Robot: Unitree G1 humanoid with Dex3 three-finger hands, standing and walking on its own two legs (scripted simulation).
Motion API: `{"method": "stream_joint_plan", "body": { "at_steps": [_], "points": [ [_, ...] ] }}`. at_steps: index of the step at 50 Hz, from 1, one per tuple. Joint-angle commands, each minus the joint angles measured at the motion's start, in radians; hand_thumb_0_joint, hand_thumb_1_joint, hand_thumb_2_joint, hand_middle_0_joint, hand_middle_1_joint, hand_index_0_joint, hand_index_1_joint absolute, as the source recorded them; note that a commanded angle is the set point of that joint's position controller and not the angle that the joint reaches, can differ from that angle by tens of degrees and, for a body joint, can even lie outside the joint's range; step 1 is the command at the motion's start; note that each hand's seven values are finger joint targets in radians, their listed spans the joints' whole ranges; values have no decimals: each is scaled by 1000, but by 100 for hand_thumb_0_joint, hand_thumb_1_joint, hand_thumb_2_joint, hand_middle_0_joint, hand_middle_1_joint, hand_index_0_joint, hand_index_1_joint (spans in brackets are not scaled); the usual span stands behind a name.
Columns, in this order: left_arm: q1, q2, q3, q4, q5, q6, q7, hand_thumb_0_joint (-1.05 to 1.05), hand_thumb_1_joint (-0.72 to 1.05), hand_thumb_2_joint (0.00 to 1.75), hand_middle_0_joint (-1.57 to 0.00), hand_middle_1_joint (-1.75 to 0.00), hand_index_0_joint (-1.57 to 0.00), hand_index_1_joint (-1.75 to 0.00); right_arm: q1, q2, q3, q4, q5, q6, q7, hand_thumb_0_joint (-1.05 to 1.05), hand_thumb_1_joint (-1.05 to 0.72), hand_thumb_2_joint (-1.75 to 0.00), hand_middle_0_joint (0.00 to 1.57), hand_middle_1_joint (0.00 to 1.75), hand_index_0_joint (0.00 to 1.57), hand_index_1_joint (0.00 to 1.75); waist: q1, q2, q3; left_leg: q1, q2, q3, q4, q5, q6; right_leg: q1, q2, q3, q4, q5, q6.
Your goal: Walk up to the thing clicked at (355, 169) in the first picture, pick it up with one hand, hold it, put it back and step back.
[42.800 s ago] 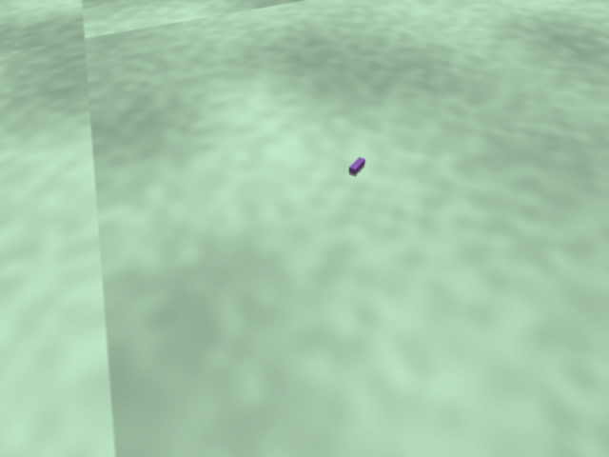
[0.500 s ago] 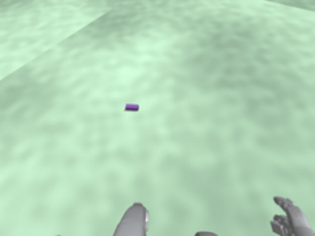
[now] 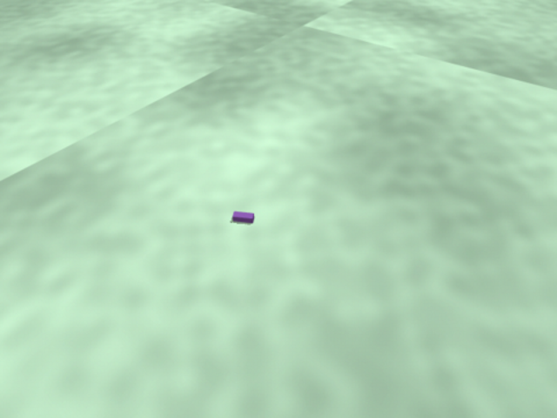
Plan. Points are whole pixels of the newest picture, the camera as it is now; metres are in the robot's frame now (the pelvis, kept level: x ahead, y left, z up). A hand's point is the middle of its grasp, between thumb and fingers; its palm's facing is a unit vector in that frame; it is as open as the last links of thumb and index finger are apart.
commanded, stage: step back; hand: left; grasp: from above
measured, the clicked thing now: (243, 217) +1.11 +0.24 -0.75
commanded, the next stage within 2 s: stand in 0.66 s
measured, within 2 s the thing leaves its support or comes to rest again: neither
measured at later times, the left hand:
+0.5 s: hand out of the picture +0.09 +0.29 -0.16, palm faces +0.07 -0.92 -0.39, open 7.4 cm
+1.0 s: hand out of the picture +0.14 +0.28 -0.14, palm faces +0.00 -0.94 -0.35, open 7.4 cm
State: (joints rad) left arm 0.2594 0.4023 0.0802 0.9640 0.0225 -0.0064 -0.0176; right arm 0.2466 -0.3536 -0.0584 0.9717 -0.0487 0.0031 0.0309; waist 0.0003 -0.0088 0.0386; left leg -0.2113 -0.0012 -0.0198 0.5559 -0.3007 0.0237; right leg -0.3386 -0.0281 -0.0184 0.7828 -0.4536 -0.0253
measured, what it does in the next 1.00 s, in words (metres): steps on the spot: left foot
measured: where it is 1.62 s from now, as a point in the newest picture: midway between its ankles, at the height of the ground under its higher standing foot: outside the picture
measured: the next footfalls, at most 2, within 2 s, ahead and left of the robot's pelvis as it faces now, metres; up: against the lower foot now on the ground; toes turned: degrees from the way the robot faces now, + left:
left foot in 0.42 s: +0.14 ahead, +0.16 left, +0.00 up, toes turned +4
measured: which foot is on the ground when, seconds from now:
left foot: down 0.00-0.08, up 0.10-0.40, down 0.42-1.00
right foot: down 0.00-1.00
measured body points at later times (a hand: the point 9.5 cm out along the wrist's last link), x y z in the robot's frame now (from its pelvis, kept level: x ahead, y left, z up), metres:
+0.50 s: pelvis +0.05 +0.02 -0.01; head +0.08 +0.02 +0.44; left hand +0.08 +0.34 -0.13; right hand +0.15 -0.28 -0.14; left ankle +0.10 +0.15 -0.73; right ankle +0.03 -0.11 -0.73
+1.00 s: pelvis +0.06 +0.02 +0.01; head +0.08 +0.02 +0.46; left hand +0.14 +0.32 -0.12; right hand +0.18 -0.28 -0.11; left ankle +0.10 +0.15 -0.73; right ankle +0.03 -0.11 -0.73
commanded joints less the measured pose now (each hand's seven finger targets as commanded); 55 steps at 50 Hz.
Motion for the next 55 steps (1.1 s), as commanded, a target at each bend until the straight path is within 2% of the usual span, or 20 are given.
{"method": "stream_joint_plan", "body": {
  "at_steps": [1, 3, 4, 5, 6, 7, 10, 13, 18, 21, 22, 23, 24, 26, 29, 32, 33, 36, 41, 55],
  "points": [
    [37, 156, 47, -32, 1, -45, 12, 0, 90, 90, -20, -30, -20, -30, -126, -270, -64, -103, 9, -9, -7, 0, -90, -90, 20, 30, 20, 30, 45, 184, 28, -188, 162, -194, -207, -378, 118, 172, 49, -70, -250, 109, 3],
    [115, 187, 59, 0, 16, -60, 30, 0, 90, 90, -20, -30, -20, -30, -101, -184, -40, -106, 18, 6, -11, 0, -90, -90, 20, 30, 20, 30, 85, 33, -7, -305, 79, -99, 67, -330, 61, 351, 13, 65, -391, 61, -11],
    [155, 267, 82, -4, 37, -69, 41, 0, 90, 90, -20, -30, -20, -30, -108, -123, -20, -133, 22, 3, -14, 0, -90, -90, 20, 30, 20, 30, 107, -165, -9, -477, -71, -47, 338, -285, 13, 400, -207, 452, -551, -187, -70],
    [76, 322, 93, -40, 36, -68, 43, 0, 90, 90, -20, -30, -20, -30, -114, -177, -36, -130, 15, 5, -26, 0, -90, -90, 20, 30, 20, 30, 94, -87, 56, -505, -53, -118, 446, -266, 1, 252, -373, 633, -638, -385, -138],
    [-13, 345, 94, -69, 31, -69, 43, 0, 90, 90, -20, -30, -20, -30, -87, -239, -55, -114, 13, 0, -31, 0, -90, -90, 20, 30, 20, 30, 63, -46, 119, -438, 14, -181, 455, -237, 3, 99, -430, 685, -648, -461, -214],
    [-33, 303, 84, -73, 22, -75, 41, 0, 90, 90, -20, -30, -20, -30, -71, -259, -60, -95, 19, -7, -25, 0, -90, -90, 20, 30, 20, 30, 43, -11, 155, -429, 28, -171, 470, -192, 2, 84, -385, 601, -634, -389, -210],
    [-37, 231, 59, -63, 8, -93, 43, 0, 90, 90, -20, -30, -20, -30, -10, -211, -50, -55, 22, -13, -16, 0, -90, -90, 20, 30, 20, 30, 14, -36, 72, -335, 18, -154, 396, -70, -16, 153, -223, 284, -530, 86, -97],
    [-29, 231, 53, -62, 8, -93, 41, 0, 90, 90, -20, -30, -20, -30, -21, -186, -41, -66, 17, -5, -13, 0, -90, -90, 20, 30, 20, 30, 23, -87, 37, -244, 36, -96, 301, -69, -33, 120, -233, 183, -468, 315, -139],
    [-54, 225, 36, -70, -1, -65, 43, 0, 90, 90, -20, -30, -20, -30, -68, -168, -34, -67, 23, -12, -22, 0, -90, -90, 20, 30, 20, 30, 28, -161, -18, -102, 15, 56, 83, 11, -19, 135, -206, 79, -293, 712, -117],
    [-57, 194, 18, -82, -11, -42, 41, 0, 90, 90, -20, -30, -20, -30, -32, -199, -44, -35, 22, -23, -36, 0, -90, -90, 20, 30, 20, 30, -2, -73, -78, 50, 22, 33, -65, 243, 20, 95, -159, 56, -147, 631, -59],
    [-43, 165, 7, -87, -15, -38, 39, 0, 90, 90, -20, -30, -20, -30, -36, -243, -55, -37, 16, -28, -42, 0, -90, -90, 20, 30, 20, 30, 2, 37, -121, 98, 136, -112, -78, 347, 61, 50, -98, 26, -66, 516, -29],
    [-22, 128, -2, -77, -31, -29, 40, 0, 90, 90, -20, -30, -20, -30, -87, -274, -52, -58, 16, -32, -44, 0, -90, -90, 20, 30, 20, 30, 24, 130, -130, 63, 260, -295, -145, 293, 133, 16, 1, -2, 5, 259, 11],
    [-17, 155, 4, -50, -33, -14, 45, 0, 90, 90, -20, -30, -20, -30, -123, -313, -55, -64, 28, -29, -42, 0, -90, -90, 20, 30, 20, 30, 20, 161, -134, -19, 326, -331, -172, 158, 222, 75, 8, -3, 8, -46, 2],
    [-44, 164, 3, -22, -26, -14, 41, 0, 90, 90, -20, -30, -20, -30, -167, -283, -47, -52, 21, -19, -40, 0, -90, -90, 20, 30, 20, 30, 20, 141, -84, -113, 284, -266, -199, 40, 188, 119, 3, 17, -52, -75, -4],
    [23, 167, 6, 22, -14, -32, 42, 0, 90, 90, -20, -30, -20, -30, -230, -244, -32, -46, 29, -11, -38, 0, -90, -90, 20, 30, 20, 30, 53, 160, -84, -96, 197, -138, -90, 115, 88, 185, -17, 15, -278, 187, -5],
    [-69, 224, 19, 21, -4, -43, 47, 0, 90, 90, -20, -30, -20, -30, -218, -181, -12, -27, 40, -12, -35, 0, -90, -90, 20, 30, 20, 30, 12, 37, -86, -92, 118, -67, -22, 140, 17, 156, -119, 190, -333, 267, -51],
    [-125, 199, -13, 30, -6, -42, 36, 0, 90, 90, -20, -30, -20, -30, -151, -191, -4, -2, 45, -21, -32, 0, -90, -90, 20, 30, 20, 30, -31, 24, -58, -1, 109, -80, -105, 162, 22, 89, -124, 162, -350, 258, -28],
    [-103, 136, -34, 45, -20, -38, 28, 0, 90, 90, -20, -30, -20, -30, -240, -235, -10, 17, 32, -43, -27, 0, -90, -90, 20, 30, 20, 30, 27, 70, -91, 42, 173, -129, -128, 280, 40, 166, -67, 78, -367, 306, 11],
    [-155, 168, -33, 71, -19, -42, 28, 0, 90, 90, -20, -30, -20, -30, -208, -204, 2, 45, 39, -47, -28, 0, -90, -90, 20, 30, 20, 30, -2, 17, -118, 117, 151, -70, -138, 454, 19, 220, -90, 79, -393, 471, 13],
    [-201, 169, -37, 109, -13, -41, 24, 0, 90, 90, -20, -30, -20, -30, -246, -196, 11, 90, 41, -37, -24, 0, -90, -90, 20, 30, 20, 30, 1, 3, -62, 115, 134, -52, -229, 254, -13, 211, -109, 90, -527, 339, 19]
  ]
}}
